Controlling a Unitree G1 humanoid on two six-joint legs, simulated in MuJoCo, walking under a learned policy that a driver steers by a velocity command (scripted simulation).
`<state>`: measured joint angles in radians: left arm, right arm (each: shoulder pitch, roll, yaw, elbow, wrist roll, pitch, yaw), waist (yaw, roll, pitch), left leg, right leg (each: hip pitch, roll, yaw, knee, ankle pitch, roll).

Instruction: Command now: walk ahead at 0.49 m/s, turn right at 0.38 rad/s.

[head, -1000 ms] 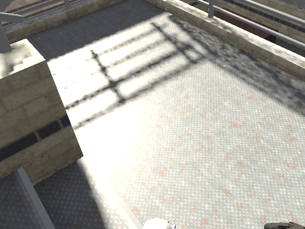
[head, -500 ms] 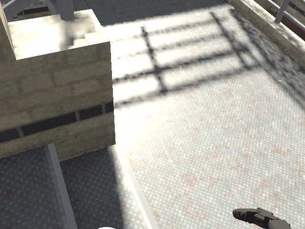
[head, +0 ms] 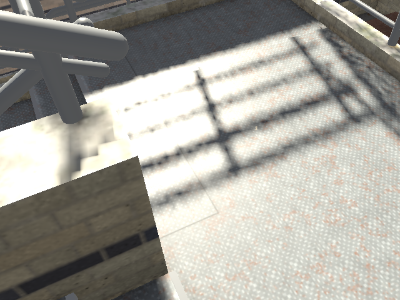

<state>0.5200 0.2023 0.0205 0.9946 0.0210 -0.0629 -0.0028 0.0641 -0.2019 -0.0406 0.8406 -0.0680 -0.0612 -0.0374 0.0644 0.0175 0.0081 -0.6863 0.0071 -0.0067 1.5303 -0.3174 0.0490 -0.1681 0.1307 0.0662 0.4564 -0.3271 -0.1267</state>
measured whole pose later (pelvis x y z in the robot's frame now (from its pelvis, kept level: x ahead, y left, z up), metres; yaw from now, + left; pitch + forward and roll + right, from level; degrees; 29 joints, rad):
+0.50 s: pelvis +0.26 +0.03 +0.00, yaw -18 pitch +1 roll +1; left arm 0.26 0.32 0.11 0.73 0.04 0.07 -0.04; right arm 0.28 -0.27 -0.07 0.89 -0.02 -0.08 -0.04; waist -0.01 -0.03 0.06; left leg -0.25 0.00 0.13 0.54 -0.30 0.04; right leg -0.57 0.01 0.08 1.04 -0.11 -0.07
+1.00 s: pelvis +0.49 -0.16 -0.16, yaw -32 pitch +1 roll -1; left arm 0.18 0.21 0.05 0.91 0.04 -0.05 0.00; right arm 0.36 -0.22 -0.05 0.91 -0.02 -0.06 -0.01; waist -0.06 0.03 0.09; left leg -0.61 0.11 0.00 1.66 -0.46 0.03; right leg -0.33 0.08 -0.04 0.59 -0.28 -0.08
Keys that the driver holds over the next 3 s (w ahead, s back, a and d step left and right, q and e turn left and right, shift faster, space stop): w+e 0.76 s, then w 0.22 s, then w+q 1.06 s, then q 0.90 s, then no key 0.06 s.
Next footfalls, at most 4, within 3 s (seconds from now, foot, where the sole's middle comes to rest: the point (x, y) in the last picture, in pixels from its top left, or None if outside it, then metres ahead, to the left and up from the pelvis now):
0.26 left None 0.33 0.11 -0.77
0.86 right None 0.50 -0.25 -0.93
1.28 left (286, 236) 0.82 -0.23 -0.93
1.76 right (342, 198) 1.01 -0.48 -0.93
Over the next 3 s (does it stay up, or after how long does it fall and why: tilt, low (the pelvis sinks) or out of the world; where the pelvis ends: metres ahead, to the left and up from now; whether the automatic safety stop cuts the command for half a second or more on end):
stays up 1.23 -0.38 -0.15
